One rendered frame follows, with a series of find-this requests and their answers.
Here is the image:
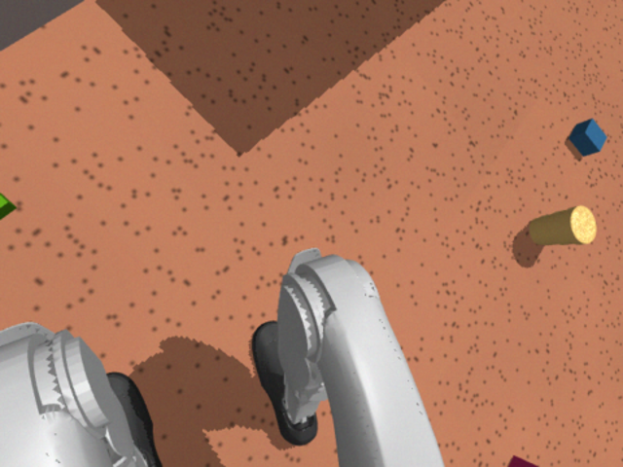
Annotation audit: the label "left robot foot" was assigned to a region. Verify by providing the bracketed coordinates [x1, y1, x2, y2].
[106, 373, 163, 467]

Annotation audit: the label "right robot foot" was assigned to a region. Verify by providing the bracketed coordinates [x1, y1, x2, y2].
[252, 321, 317, 446]

